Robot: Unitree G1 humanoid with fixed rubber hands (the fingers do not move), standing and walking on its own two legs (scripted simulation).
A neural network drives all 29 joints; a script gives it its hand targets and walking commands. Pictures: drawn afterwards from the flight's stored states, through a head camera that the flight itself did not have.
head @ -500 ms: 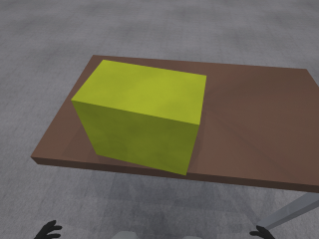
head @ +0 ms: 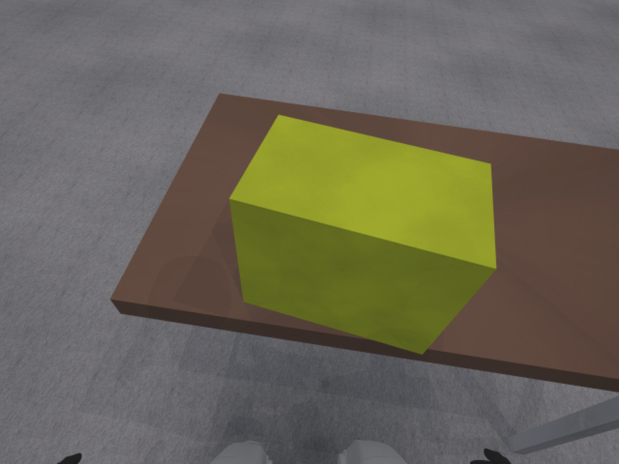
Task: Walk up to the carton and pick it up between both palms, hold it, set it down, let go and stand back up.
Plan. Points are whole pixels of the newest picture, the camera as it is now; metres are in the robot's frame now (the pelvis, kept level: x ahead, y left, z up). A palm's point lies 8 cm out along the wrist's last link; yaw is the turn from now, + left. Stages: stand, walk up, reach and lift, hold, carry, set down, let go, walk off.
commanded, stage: walk up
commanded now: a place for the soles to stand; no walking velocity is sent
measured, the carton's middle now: (353, 240) +0.38 -0.05 +0.06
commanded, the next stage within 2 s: reach and lift in 1.28 s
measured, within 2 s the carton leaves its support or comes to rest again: neither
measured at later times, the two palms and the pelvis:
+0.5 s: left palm out of the picture +0.09 +0.28 -0.11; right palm out of the picture +0.10 -0.30 -0.10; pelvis +0.01 -0.02 +0.00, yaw +0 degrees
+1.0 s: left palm out of the picture +0.09 +0.27 -0.10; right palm out of the picture +0.10 -0.31 -0.11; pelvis +0.02 -0.03 +0.00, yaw +0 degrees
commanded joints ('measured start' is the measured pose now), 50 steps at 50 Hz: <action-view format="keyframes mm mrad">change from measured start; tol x16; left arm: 1 39 159 39 -22 -2 -40 4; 50 -84 190 31 -30 8 -57 3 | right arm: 1 -67 -306 -105 -66 -15 -27 -24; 50 -69 -257 -78 -10 -5 -34 -27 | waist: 1 7 147 -153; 50 -1 -10 -208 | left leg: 1 31 218 -241 -277 -39 155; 5 -69 124 -113 -107 69 41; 8 31 44 -3 22 -218 2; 12 91 188 -290 -320 -150 88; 27 104 91 -73 -120 136 24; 37 38 102 -131 -253 -171 49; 50 132 103 -67 -134 161 37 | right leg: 1 121 -23 29 -251 94 -9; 5 330 -108 183 -454 256 -49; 7 142 -313 438 -539 77 -175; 12 27 -36 92 -275 134 -35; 27 149 -178 252 -424 347 -85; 40 119 -129 197 -460 91 -62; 50 132 -167 218 -408 392 -67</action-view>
